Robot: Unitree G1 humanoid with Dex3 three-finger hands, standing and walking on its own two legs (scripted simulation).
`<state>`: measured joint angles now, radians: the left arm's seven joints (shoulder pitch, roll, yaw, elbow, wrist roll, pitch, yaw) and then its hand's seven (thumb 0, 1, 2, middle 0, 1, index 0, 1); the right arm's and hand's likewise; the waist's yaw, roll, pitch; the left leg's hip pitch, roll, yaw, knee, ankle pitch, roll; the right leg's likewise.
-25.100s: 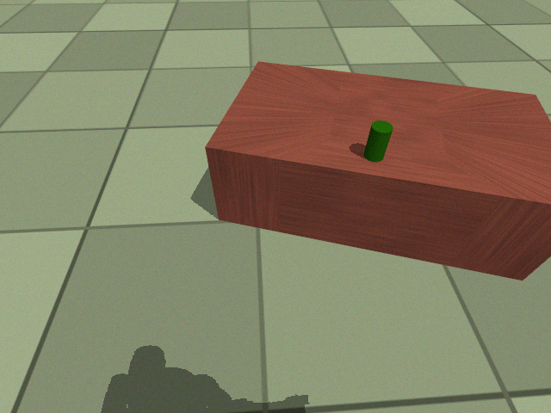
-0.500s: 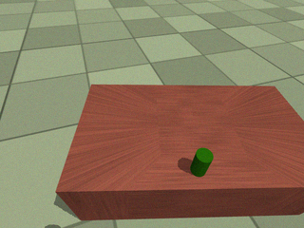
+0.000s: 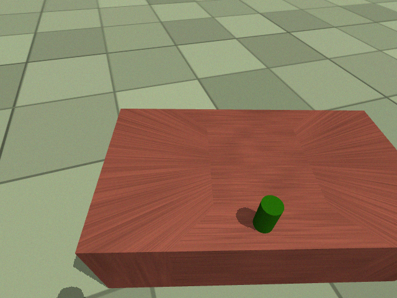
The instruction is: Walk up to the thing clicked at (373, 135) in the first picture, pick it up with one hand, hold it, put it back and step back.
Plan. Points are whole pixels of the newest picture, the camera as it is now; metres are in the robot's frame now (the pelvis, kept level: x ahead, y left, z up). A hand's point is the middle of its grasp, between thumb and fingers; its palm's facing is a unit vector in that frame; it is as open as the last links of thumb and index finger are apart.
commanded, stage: stand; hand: right
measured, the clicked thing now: (267, 214) +0.45 -0.23 -0.27
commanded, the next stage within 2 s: none
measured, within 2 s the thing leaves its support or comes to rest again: neither
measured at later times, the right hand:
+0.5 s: hand out of the picture +0.08 -0.25 -0.15, palm faces -0.04 +0.93 -0.37, open 7.4 cm
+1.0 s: hand out of the picture +0.07 -0.26 -0.16, palm faces -0.05 +0.93 -0.36, open 7.4 cm
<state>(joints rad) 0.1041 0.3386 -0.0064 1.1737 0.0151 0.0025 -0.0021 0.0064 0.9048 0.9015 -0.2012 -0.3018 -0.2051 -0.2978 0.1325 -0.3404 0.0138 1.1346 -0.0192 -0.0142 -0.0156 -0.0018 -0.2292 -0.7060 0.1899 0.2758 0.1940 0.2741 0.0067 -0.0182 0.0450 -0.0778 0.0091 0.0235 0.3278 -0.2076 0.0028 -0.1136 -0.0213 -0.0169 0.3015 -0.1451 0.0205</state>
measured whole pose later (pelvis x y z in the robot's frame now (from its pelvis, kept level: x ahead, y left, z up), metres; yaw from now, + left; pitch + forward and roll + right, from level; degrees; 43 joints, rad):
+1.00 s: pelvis +0.00 +0.00 +0.00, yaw +1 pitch -2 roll +0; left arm 0.11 0.34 0.00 1.15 0.01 0.00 0.00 0.01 0.90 0.90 -0.20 -0.30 -0.21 -0.30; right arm 0.13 -0.35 0.01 1.14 -0.02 -0.01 -0.01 0.00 -0.90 -0.90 0.20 0.30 0.20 0.30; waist 0.00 -0.01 0.05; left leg -0.07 0.01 0.00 0.30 -0.19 0.00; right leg -0.10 -0.03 -0.04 0.29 -0.15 0.01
